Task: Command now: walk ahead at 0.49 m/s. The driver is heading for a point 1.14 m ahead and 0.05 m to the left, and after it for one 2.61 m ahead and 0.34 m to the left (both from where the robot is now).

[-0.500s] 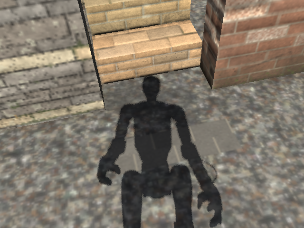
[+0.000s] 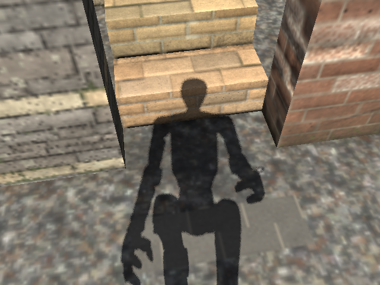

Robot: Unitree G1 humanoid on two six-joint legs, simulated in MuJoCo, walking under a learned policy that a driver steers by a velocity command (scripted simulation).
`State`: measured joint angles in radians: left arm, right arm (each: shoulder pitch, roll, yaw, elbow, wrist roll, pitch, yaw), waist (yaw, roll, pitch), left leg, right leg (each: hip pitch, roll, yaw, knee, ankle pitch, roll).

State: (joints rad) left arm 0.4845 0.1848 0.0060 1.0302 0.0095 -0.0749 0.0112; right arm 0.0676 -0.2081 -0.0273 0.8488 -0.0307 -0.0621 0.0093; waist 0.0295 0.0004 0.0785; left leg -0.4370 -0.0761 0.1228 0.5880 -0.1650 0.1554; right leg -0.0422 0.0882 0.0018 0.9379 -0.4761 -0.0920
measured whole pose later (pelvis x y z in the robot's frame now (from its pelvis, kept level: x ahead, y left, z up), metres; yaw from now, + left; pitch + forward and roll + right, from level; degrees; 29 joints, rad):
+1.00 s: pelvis +0.56 -0.04 +0.02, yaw +1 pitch +1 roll -2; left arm 0.45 0.17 0.02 1.07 0.01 -0.11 0.00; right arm 0.00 -0.18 -0.02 0.87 -0.03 -0.04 0.01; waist 0.08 0.03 0.05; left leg -0.55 0.06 0.06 0.53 0.01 0.04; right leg 0.09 0.09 -0.06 0.17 -0.29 -0.07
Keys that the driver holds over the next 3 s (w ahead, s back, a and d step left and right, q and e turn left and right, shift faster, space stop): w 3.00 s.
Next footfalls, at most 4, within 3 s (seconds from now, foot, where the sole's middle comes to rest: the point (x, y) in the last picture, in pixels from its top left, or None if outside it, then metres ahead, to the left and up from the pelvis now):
0.52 right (241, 277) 0.48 -0.12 -0.75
1.06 left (187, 200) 0.76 0.07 -0.75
1.48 right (234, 161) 0.95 -0.12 -0.75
1.94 left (177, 160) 0.95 0.12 -0.75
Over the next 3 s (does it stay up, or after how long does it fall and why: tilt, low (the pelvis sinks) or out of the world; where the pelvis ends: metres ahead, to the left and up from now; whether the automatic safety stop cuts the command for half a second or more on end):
stays up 0.95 0.02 0.04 its command is cut before an obstacle after 1.6 s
